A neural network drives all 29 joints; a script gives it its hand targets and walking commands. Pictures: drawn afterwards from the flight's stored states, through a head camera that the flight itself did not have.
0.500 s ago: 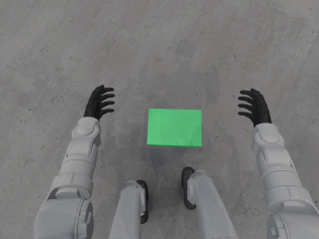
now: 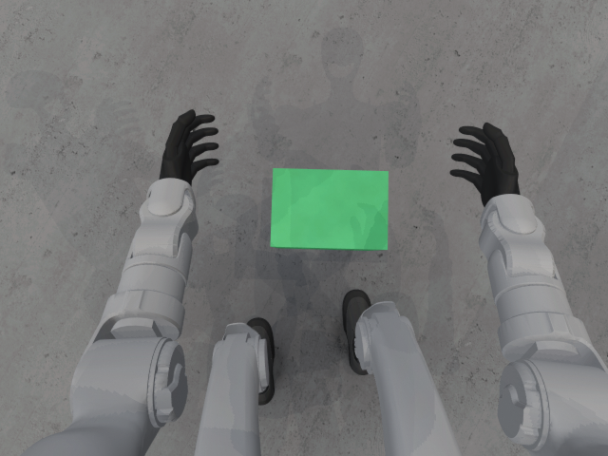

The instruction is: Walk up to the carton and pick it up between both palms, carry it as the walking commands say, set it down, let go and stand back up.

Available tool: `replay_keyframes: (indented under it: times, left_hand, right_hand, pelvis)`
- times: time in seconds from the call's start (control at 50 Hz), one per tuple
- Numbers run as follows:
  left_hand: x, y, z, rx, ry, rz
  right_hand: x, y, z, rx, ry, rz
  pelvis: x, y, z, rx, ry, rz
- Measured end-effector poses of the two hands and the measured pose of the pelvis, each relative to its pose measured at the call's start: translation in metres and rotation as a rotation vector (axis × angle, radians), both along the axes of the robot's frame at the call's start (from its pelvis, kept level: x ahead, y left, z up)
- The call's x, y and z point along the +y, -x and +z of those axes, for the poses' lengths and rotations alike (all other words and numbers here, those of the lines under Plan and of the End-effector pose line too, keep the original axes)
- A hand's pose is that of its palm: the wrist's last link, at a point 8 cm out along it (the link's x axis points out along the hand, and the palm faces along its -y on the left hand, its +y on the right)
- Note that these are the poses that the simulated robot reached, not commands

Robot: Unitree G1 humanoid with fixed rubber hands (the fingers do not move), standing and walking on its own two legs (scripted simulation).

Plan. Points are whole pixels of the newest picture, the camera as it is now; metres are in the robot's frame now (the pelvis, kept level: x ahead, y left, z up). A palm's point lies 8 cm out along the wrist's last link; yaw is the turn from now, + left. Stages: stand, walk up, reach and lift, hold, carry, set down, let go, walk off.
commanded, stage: reach and lift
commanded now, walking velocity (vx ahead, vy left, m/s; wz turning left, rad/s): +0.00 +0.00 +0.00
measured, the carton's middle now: (326, 214) +0.43 -0.07 -0.50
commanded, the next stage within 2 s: none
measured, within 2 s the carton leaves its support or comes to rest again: neither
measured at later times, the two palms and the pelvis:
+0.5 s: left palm (214, 190) +0.48 +0.13 -0.28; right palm (438, 204) +0.41 -0.24 -0.29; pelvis -0.04 +0.00 -0.13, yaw +1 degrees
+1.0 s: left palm (234, 206) +0.46 +0.12 -0.41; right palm (428, 211) +0.41 -0.26 -0.40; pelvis -0.05 +0.01 -0.20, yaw +1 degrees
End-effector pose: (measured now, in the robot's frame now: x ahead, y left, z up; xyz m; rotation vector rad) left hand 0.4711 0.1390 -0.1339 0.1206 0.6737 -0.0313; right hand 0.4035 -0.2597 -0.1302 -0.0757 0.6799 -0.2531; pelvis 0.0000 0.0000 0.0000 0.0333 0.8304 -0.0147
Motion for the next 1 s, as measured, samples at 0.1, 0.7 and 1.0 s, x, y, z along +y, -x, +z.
replay_keyframes:
  times: [0.1, 0.7, 1.0]
  left_hand:
    - [0.001, -0.003, -0.026, -0.024, -0.019, 0.012]
    - [-0.008, 0.009, -0.203, 0.067, -0.063, -0.016]
    - [-0.017, 0.008, -0.274, 0.112, -0.057, -0.044]
  right_hand:
    - [0.005, -0.002, -0.031, -0.016, -0.010, 0.003]
    - [0.014, 0.011, -0.213, 0.068, -0.030, -0.072]
    - [-0.005, -0.002, -0.272, 0.093, 0.010, -0.068]
  pelvis:
    - [0.000, 0.014, -0.034, 0.010, -0.003, 0.000]
    - [0.005, 0.048, -0.165, -0.043, -0.005, 0.006]
    - [0.007, 0.054, -0.205, -0.098, -0.003, 0.010]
